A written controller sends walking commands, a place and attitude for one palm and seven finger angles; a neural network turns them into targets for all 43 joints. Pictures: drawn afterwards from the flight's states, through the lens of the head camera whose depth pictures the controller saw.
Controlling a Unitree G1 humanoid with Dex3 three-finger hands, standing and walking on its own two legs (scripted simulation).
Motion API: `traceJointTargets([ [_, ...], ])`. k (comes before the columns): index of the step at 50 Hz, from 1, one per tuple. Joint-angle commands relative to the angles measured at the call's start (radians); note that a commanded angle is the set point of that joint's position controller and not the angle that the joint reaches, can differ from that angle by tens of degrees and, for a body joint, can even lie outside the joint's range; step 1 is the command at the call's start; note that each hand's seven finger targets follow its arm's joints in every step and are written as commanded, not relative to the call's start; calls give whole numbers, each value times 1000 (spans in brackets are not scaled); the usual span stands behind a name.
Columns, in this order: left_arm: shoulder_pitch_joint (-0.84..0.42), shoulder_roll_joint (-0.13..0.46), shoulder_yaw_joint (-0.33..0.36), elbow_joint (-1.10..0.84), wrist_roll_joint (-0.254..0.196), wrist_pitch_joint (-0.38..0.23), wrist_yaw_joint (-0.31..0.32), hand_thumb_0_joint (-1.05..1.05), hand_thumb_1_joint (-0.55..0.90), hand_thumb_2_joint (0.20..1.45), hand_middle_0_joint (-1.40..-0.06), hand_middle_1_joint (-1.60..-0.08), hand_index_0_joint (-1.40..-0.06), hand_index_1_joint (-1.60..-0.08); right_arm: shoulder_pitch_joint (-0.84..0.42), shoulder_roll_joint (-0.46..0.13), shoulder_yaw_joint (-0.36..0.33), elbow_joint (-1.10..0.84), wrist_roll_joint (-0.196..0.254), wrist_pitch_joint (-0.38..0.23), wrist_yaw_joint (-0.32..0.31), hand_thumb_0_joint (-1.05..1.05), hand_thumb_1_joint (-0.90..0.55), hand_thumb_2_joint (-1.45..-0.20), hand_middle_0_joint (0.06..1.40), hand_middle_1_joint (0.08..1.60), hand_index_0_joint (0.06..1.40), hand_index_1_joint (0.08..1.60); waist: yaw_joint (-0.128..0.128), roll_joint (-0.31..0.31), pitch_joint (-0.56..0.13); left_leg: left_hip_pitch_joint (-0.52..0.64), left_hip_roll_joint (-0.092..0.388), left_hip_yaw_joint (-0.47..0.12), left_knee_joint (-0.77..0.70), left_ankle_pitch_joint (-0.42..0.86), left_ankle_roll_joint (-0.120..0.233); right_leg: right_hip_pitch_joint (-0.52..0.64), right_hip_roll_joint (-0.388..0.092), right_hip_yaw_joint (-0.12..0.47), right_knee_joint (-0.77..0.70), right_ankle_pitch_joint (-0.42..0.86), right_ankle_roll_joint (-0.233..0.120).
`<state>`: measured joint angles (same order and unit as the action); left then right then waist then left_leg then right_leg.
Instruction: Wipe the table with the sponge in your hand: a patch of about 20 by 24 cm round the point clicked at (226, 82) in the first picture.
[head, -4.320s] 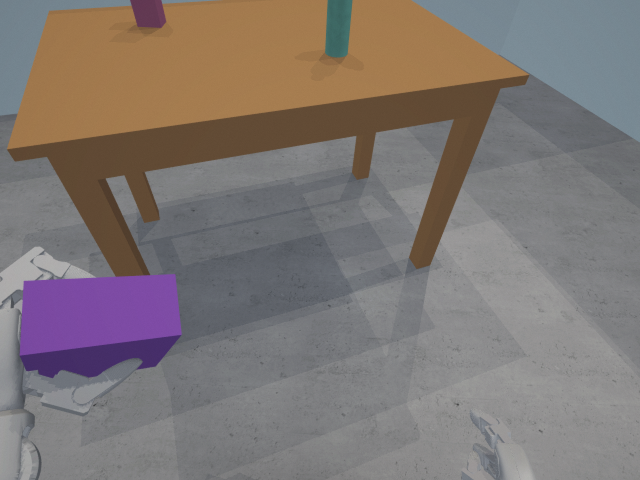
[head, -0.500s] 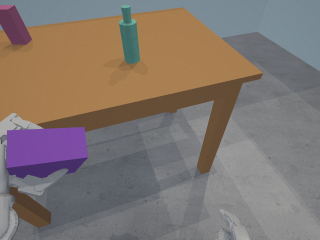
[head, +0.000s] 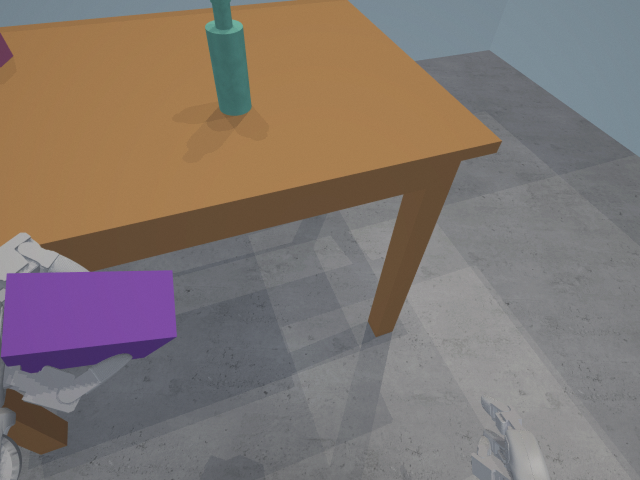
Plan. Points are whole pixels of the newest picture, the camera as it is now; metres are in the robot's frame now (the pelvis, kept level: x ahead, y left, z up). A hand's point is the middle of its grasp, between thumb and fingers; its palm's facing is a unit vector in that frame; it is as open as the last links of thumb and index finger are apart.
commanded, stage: come to a stop and stand still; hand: left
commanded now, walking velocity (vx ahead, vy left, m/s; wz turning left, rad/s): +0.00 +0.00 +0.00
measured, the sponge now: (112, 322) +0.22 +0.21 +0.15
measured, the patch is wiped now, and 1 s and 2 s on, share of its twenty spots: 0.00 0.00 0.00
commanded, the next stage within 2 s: look again from close up in 0.02 s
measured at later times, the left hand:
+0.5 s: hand (49, 382) +0.17 +0.25 +0.14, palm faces +0.27 -0.88 -0.38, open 10.0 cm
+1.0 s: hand out of the picture +0.21 +0.36 +0.17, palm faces +0.36 -0.86 -0.38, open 10.0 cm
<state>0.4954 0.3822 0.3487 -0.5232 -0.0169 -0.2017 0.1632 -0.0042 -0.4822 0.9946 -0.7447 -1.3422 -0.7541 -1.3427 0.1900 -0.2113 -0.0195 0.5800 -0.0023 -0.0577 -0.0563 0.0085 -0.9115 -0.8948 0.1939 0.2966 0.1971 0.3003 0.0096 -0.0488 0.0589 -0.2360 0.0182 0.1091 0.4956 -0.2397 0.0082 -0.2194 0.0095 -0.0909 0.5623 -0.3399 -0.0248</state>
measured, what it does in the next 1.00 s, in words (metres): steps to the left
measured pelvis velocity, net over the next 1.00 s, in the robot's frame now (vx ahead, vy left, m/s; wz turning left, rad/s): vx -0.03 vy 0.12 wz -0.02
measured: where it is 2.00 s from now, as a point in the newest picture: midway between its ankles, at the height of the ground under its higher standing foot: outside the picture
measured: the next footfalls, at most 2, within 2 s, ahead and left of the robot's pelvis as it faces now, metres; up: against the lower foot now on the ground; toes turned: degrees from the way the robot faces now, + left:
right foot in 1.28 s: +0.08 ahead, +0.07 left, +0.00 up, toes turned -9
left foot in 1.54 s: +0.15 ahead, +0.39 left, +0.00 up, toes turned +4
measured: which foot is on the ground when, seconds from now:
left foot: down 0.00-1.00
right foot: down 0.00-0.80, up 0.82-1.00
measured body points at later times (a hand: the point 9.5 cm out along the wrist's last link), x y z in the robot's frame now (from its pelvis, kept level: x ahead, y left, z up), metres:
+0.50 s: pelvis -0.05 +0.02 +0.00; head -0.04 +0.04 +0.45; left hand +0.15 +0.29 +0.16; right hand +0.11 -0.23 -0.07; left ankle +0.02 +0.12 -0.73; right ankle -0.01 -0.07 -0.73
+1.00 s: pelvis -0.03 +0.12 +0.00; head +0.00 +0.16 +0.45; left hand +0.18 +0.41 +0.19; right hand +0.12 -0.09 -0.08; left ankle +0.01 +0.16 -0.73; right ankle -0.01 -0.01 -0.64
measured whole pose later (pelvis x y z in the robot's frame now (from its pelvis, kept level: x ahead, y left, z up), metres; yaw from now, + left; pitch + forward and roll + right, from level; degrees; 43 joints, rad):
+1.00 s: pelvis -0.03 +0.12 +0.00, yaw -1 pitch -1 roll -2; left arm 0.38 0.39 0.39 -0.52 0.00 -0.21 0.10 -0.01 -0.48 1.00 -0.74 -1.34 -0.75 -1.34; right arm 0.26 -0.13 0.04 0.60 -0.01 -0.16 0.03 0.01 -0.91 -0.89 0.20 0.30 0.20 0.30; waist 0.00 -0.07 0.07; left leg -0.27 -0.09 0.04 0.52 -0.23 0.12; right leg -0.58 -0.01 -0.03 1.22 -0.34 -0.01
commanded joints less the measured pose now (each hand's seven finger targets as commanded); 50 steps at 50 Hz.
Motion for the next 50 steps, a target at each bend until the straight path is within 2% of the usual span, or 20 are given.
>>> traceJointTargets([
  [1,-77,160,114,-244,-4,-72,15,0,100,1300,-1200,-1600,-1200,-1600,-54,-110,-18,-138,-2,-65,-7,0,-900,-900,200,300,200,300,1,277,-113,0,256,-209,-129,365,86,28,-54,67,-38,-27,28],
  [5,-76,131,101,-161,-16,-45,9,0,100,1300,-1200,-1600,-1200,-1600,-50,-106,-14,-142,9,-64,-5,0,-900,-900,200,300,200,300,-13,93,-132,-54,134,-103,-23,116,4,84,-108,162,-172,278,9],
  [6,-1063,855,642,-274,89,-116,-7,0,100,1300,-1200,-1600,-1200,-1600,52,-139,-71,-113,-41,-131,-7,0,-900,-900,200,300,200,300,48,-61,26,-100,42,23,117,144,-7,-89,-98,235,-302,611,65],
  [7,-541,297,251,252,22,-74,-51,0,100,1300,-1200,-1600,-1200,-1600,-10,-41,-22,-83,-19,-128,3,0,-900,-900,200,300,200,300,23,-66,-180,-74,-10,-94,83,116,0,93,-238,335,-154,735,-51],
  [9,-265,86,125,285,-28,-66,-41,0,100,1300,-1200,-1600,-1200,-1600,-29,-83,-26,-136,29,-125,22,0,-900,-900,200,300,200,300,25,44,-198,0,18,-48,-2,170,2,206,-211,273,-137,850,26],
  [13,-167,79,30,-31,-31,-49,-58,0,100,1300,-1200,-1600,-1200,-1600,-88,-104,-20,-177,26,-102,54,0,-900,-900,200,300,200,300,42,-28,-249,64,53,-93,11,284,45,136,-132,160,-150,516,102],
  [17,-102,164,115,-138,-29,-34,-39,0,100,1300,-1200,-1600,-1200,-1600,-108,-97,-6,-199,14,-99,39,0,-900,-900,200,300,200,300,34,-139,-162,-10,8,-98,27,6,21,12,-170,239,-290,77,39],
  [19,-151,261,207,-228,-29,-43,-24,0,100,1300,-1200,-1600,-1200,-1600,-124,-104,-5,-203,5,-100,19,0,-900,-900,200,300,200,300,31,-59,-125,29,1,-95,14,-19,14,-79,-180,268,-336,-104,0],
  [24,-259,216,160,-242,-23,-58,-14,0,100,1300,-1200,-1600,-1200,-1600,-108,-111,1,-182,-8,-120,-7,0,-900,-900,200,300,200,300,12,199,-69,48,45,-173,-152,-157,24,-120,-68,198,-301,-216,0],
  [30,-238,129,69,-135,1,-64,-37,0,100,1300,-1200,-1600,-1200,-1600,-69,-135,-19,-186,-13,-140,20,0,-900,-900,200,300,200,300,9,210,-108,-113,28,-167,-156,-331,58,72,-22,97,-153,-165,-16],
  [32,-186,123,69,-124,-3,-66,-46,0,100,1300,-1200,-1600,-1200,-1600,-62,-136,-28,-185,-14,-132,28,0,-900,-900,200,300,200,300,18,102,-123,-159,-2,-150,-47,-311,56,94,-60,144,-168,-214,-37],
  [34,-148,130,83,-96,-9,-65,-54,0,100,1300,-1200,-1600,-1200,-1600,-33,-136,-35,-177,-10,-113,37,0,-900,-900,200,300,200,300,13,-83,-92,-179,-66,-69,264,-203,23,-19,-217,348,-280,-422,-123],
  [36,-210,140,87,-145,-12,-65,-44,0,100,1300,-1200,-1600,-1200,-1600,-42,-131,-29,-162,-2,-96,42,0,-900,-900,200,300,200,300,15,-191,-45,-239,11,-120,425,-164,20,-84,-361,466,-291,-425,-198],
  [38,-277,173,115,-183,-15,-60,-37,0,100,1300,-1200,-1600,-1200,-1600,-22,-115,-15,-139,2,-94,46,0,-900,-900,200,300,200,300,-23,-64,-41,-57,47,-172,195,-166,37,-246,-298,333,-93,-368,-135],
  [39,-339,182,119,-226,-18,-63,-48,0,100,1300,-1200,-1600,-1200,-1600,-10,-125,-14,-140,3,-99,38,0,-900,-900,200,300,200,300,-51,138,-21,101,42,-240,-40,-229,41,-398,-160,164,147,-349,-59],
  [40,-298,163,119,-215,-10,-76,-45,0,100,1300,-1200,-1600,-1200,-1600,-25,-151,-18,-143,0,-112,34,0,-900,-900,200,300,200,300,-29,494,-42,155,192,-585,-296,-351,82,-498,44,-8,481,-306,10],
  [41,-352,176,120,-256,-1,-91,-37,0,100,1300,-1200,-1600,-1200,-1600,-39,-120,-23,-156,-5,-131,41,0,-900,-900,200,300,200,300,-42,484,-15,111,256,-734,-347,-328,141,-543,51,76,661,-249,-3],
  [42,-334,198,153,-208,22,-100,-34,0,100,1300,-1200,-1600,-1200,-1600,-52,-108,-29,-149,-4,-140,41,0,-900,-900,200,300,200,300,-11,294,-46,98,234,-587,-271,-192,209,-513,-6,107,692,-155,0],
  [44,-283,215,161,-240,0,-91,-48,0,100,1300,-1200,-1600,-1200,-1600,-42,-121,-38,-155,1,-147,55,0,-900,-900,200,300,200,300,-13,160,-97,92,214,-569,-264,-191,153,-500,-28,112,733,-96,16],
  [50,-157,182,128,-360,-3,-105,-52,0,100,1300,-1200,-1600,-1200,-1600,-29,-118,-31,-135,-1,-182,68,0,-900,-900,200,300,200,300,0,227,-172,180,126,-355,-224,110,41,-479,-33,35,619,58,19],
])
